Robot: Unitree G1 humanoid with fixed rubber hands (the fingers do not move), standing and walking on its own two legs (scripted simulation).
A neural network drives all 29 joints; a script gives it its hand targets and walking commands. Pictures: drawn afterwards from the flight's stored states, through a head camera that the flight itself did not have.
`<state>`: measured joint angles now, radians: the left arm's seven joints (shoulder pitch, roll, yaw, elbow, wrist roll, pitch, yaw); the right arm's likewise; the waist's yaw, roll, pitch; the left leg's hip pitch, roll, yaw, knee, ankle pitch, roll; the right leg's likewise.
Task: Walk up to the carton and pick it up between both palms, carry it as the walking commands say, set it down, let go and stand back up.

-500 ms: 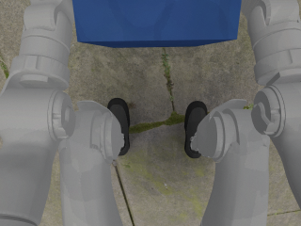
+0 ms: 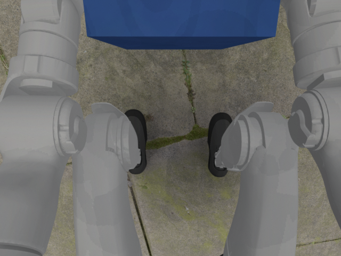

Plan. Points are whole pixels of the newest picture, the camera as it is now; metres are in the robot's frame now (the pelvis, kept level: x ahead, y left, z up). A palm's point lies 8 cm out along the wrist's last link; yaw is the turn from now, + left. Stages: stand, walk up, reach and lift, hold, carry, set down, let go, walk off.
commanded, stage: reach and lift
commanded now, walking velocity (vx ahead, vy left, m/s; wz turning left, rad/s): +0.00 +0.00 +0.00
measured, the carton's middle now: out of the picture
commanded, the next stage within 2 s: none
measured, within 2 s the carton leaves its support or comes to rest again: neither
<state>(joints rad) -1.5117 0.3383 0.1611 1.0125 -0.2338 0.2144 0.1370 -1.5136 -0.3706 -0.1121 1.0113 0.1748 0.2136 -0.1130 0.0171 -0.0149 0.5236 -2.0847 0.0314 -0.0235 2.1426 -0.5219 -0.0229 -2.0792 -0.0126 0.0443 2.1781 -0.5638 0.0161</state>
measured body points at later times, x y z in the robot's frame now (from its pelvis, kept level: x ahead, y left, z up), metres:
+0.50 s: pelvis -0.01 +0.00 +0.03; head +0.34 -0.01 +0.30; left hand +0.57 +0.18 -0.08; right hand +0.59 -0.16 -0.08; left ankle +0.14 +0.13 -0.35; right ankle +0.13 -0.13 -0.35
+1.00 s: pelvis -0.02 +0.00 +0.08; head +0.32 +0.00 +0.36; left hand +0.55 +0.19 -0.01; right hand +0.57 -0.15 +0.00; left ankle +0.14 +0.14 -0.35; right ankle +0.13 -0.13 -0.35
